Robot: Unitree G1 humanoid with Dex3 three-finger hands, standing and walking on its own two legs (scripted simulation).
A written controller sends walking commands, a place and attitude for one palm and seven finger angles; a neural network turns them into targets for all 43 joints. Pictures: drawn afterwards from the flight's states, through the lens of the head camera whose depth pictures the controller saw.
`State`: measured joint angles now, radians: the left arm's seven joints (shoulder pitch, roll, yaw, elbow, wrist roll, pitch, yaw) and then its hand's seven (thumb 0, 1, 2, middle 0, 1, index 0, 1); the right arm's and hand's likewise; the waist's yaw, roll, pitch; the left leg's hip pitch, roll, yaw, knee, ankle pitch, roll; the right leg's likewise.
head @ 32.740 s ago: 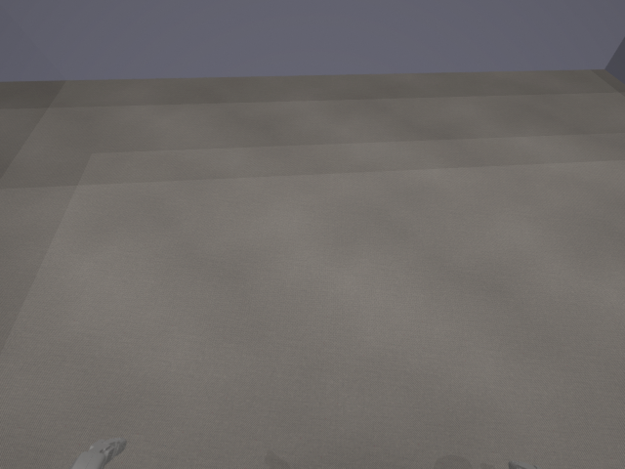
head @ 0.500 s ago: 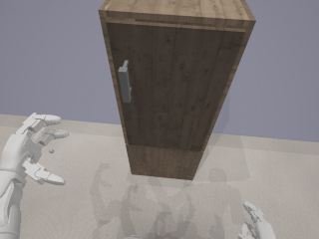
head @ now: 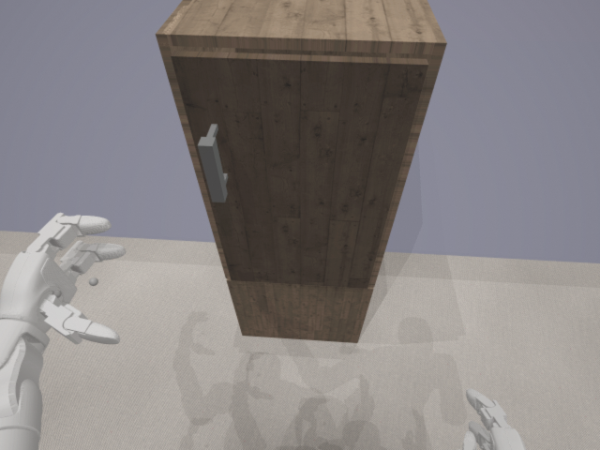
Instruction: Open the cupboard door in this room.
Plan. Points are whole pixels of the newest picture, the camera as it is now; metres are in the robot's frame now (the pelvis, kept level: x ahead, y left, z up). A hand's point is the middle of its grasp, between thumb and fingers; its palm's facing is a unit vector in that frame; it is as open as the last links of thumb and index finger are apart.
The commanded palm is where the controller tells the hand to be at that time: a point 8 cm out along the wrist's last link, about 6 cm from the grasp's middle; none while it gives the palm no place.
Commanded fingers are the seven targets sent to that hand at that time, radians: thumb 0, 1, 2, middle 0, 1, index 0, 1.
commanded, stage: raise the hand with hooked fingers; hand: left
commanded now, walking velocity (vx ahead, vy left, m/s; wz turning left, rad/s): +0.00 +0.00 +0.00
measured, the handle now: (216, 163) +0.54 +0.18 +0.07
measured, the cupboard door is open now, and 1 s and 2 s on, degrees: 0 0 0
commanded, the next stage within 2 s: move the hooked fingers beside the handle in 0.10 s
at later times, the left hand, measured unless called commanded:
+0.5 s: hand (113, 257) +0.33 +0.27 +0.09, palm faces -0.01 -1.00 -0.01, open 14.0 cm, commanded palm +0.30 +0.32 +0.09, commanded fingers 0.00 -0.50 0.30 -0.30 -1.20 -0.30 -1.20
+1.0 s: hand (134, 224) +0.39 +0.26 +0.09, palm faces -0.02 -1.00 +0.01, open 14.0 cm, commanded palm +0.37 +0.31 +0.09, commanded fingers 0.00 -0.50 0.30 -0.30 -1.20 -0.30 -1.20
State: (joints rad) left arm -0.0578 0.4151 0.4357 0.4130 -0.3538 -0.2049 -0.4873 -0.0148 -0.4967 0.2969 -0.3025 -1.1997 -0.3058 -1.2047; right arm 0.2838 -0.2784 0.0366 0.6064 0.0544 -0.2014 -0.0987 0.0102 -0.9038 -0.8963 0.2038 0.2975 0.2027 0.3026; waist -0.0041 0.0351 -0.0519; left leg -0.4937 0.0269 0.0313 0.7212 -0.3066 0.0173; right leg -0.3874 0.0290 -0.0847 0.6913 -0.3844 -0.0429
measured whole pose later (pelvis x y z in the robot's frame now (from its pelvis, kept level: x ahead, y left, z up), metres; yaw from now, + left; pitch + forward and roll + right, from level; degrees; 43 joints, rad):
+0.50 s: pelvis -0.01 +0.00 +0.00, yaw +1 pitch +6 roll -1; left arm -0.29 0.45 0.40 0.64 -0.31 -0.22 -0.51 -0.01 -0.50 0.30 -0.30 -1.20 -0.30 -1.20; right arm 0.27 -0.29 0.04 0.64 0.06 -0.19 -0.12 0.01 -0.90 -0.90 0.20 0.30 0.20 0.30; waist -0.02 0.03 -0.03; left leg -0.55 0.02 0.02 0.74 -0.30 0.02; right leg -0.43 0.03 -0.10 0.71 -0.38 -0.04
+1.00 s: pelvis +0.00 +0.02 -0.01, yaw +0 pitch +9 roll -2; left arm -0.44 0.44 0.37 0.75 -0.26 -0.24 -0.43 -0.01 -0.50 0.30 -0.30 -1.20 -0.30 -1.20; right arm 0.32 -0.28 0.03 0.63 0.05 -0.11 -0.08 0.01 -0.90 -0.90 0.20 0.30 0.20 0.30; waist -0.04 0.02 -0.06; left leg -0.59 0.01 0.04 0.77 -0.33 0.04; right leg -0.48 0.01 -0.08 0.73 -0.40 -0.02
